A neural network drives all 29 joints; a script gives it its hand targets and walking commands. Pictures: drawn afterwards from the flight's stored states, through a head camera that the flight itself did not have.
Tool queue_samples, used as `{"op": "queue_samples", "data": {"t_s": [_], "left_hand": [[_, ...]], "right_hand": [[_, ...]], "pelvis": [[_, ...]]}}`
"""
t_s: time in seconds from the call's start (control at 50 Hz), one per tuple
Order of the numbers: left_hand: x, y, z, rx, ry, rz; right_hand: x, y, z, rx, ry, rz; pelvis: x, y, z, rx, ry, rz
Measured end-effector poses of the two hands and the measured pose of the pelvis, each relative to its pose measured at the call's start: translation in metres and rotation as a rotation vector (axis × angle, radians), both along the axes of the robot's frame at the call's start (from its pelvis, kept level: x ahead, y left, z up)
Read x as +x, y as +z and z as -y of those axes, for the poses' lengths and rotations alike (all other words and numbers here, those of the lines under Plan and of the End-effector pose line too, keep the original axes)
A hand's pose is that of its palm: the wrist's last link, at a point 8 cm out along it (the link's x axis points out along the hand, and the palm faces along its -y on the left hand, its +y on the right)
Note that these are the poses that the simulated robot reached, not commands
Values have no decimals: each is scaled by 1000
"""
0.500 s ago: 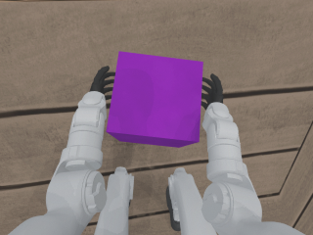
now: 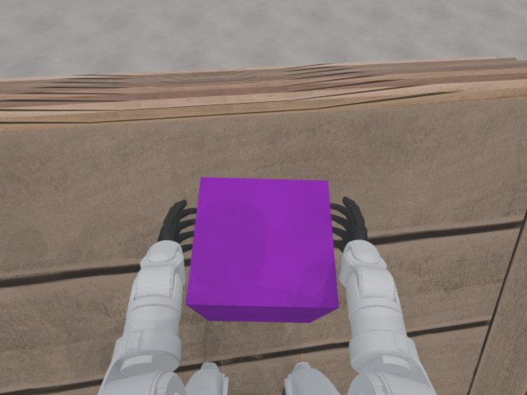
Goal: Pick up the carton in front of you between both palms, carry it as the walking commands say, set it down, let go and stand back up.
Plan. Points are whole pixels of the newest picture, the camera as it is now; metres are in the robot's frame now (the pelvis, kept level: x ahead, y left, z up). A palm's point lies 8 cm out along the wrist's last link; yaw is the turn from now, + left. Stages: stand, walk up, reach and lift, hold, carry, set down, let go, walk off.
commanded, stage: reach and lift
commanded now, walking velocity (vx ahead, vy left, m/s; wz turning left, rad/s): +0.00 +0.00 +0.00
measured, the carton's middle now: (261, 258) +0.35 +0.00 -0.10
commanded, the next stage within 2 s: hold in 1.30 s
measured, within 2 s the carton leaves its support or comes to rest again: neither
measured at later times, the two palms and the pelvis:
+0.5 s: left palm (154, 245) +0.30 +0.14 +0.07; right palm (380, 232) +0.31 -0.15 +0.08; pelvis +0.01 +0.00 +0.06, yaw +0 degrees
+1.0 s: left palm (151, 236) +0.31 +0.15 +0.09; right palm (380, 224) +0.32 -0.15 +0.10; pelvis +0.02 +0.00 +0.06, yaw +0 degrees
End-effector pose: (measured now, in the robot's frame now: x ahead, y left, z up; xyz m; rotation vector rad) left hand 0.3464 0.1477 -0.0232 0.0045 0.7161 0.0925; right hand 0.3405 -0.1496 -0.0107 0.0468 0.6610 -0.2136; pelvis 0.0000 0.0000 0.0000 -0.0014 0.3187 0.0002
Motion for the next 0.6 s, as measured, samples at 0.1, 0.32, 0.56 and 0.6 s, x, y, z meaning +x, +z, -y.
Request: {"op": "queue_samples", "data": {"t_s": [0.1,0.32,0.56,0.6], "left_hand": [[-12,30,1,8,17,0],[-34,88,3,33,35,27],[-43,98,2,40,31,-8],[-43,99,2,37,33,-3]], "right_hand": [[-5,29,1,-13,30,-1],[-16,88,3,-35,85,24],[-27,96,2,-49,89,-12],[-27,97,1,-46,87,-6]], "pelvis": [[10,22,2,3,0,89],[22,52,4,6,3,285],[9,55,4,3,6,379],[7,55,4,3,5,380]]}}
